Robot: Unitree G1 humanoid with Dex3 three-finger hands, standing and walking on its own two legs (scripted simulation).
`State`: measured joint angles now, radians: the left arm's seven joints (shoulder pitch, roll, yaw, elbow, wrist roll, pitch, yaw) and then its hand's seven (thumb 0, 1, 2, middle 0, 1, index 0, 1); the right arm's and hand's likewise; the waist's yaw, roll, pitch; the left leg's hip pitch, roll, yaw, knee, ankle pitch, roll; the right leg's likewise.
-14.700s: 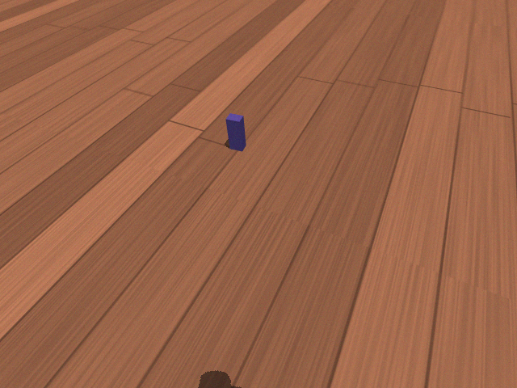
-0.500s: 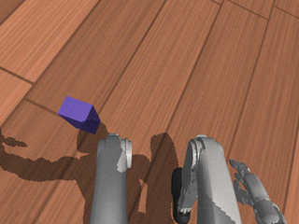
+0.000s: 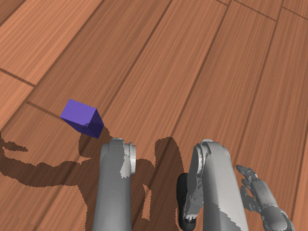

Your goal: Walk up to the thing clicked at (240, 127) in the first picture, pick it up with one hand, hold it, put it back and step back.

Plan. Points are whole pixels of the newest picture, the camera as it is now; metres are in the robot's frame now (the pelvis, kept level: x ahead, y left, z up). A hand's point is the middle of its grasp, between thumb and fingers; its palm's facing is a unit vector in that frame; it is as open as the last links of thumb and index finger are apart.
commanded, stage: go down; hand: left
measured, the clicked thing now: (85, 121) +0.40 +0.26 -0.27
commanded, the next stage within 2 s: none
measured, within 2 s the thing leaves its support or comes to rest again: neither
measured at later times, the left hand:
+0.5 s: hand out of the picture +0.29 +0.47 +0.03, palm faces +0.36 -0.93 -0.02, open 17.8 cm
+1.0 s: hand out of the picture +0.29 +0.47 +0.04, palm faces +0.36 -0.93 -0.02, open 17.7 cm
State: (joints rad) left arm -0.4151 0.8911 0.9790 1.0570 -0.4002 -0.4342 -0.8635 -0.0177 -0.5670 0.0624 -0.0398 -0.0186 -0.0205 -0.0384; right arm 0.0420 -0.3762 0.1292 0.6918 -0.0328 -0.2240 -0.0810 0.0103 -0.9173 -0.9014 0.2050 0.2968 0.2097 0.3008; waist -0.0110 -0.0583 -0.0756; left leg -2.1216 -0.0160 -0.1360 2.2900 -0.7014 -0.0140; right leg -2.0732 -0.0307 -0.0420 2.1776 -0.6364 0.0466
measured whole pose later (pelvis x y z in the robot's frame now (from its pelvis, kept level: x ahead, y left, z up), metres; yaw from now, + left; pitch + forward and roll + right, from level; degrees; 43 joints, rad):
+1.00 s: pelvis +0.00 +0.00 +0.00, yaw +0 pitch +30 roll -8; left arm -0.42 0.92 0.97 1.08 -0.40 -0.43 -0.87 -0.02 -0.58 0.06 -0.04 -0.02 -0.02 -0.04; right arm 0.05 -0.38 0.13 0.69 -0.03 -0.23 -0.08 0.01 -0.92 -0.90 0.21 0.30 0.21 0.30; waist -0.01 -0.06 -0.08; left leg -2.12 -0.02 -0.14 2.29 -0.70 -0.02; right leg -2.07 -0.03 -0.04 2.18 -0.64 0.04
